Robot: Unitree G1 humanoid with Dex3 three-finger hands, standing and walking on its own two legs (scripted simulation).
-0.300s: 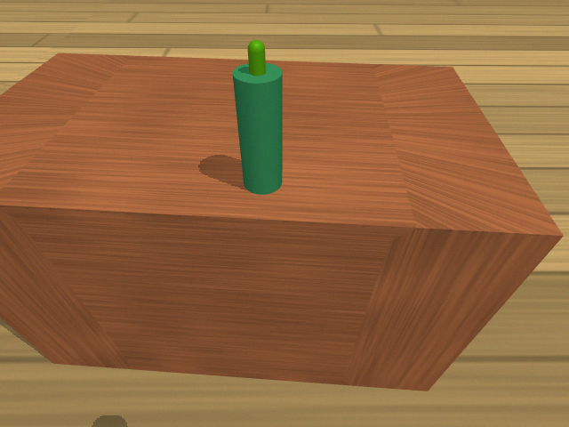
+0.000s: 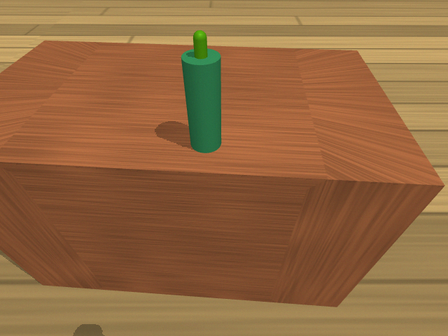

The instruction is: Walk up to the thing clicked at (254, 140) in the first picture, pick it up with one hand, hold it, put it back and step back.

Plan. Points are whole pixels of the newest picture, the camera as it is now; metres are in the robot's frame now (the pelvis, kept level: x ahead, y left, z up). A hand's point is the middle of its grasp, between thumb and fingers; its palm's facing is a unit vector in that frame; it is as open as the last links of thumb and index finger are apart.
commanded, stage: stand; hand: left
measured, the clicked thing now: (203, 95) +0.59 +0.06 +0.15
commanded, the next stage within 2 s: walk up in 0.82 s
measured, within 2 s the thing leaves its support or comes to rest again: neither
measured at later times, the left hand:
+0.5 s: hand out of the picture +0.08 +0.24 -0.15, palm faces -0.03 -0.94 -0.34, open 7.4 cm
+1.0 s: hand out of the picture +0.10 +0.25 -0.16, palm faces -0.06 -0.93 -0.35, open 7.4 cm
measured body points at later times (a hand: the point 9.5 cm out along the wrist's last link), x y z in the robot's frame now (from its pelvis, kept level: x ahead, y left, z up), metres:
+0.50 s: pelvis +0.01 +0.00 +0.00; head +0.01 -0.01 +0.45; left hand +0.08 +0.29 -0.13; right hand +0.08 -0.30 -0.13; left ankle +0.01 +0.13 -0.75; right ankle +0.01 -0.11 -0.75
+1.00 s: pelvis +0.03 -0.03 -0.01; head +0.04 -0.02 +0.44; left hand +0.10 +0.30 -0.13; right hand +0.05 -0.36 -0.12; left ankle +0.01 +0.13 -0.75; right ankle +0.02 -0.17 -0.70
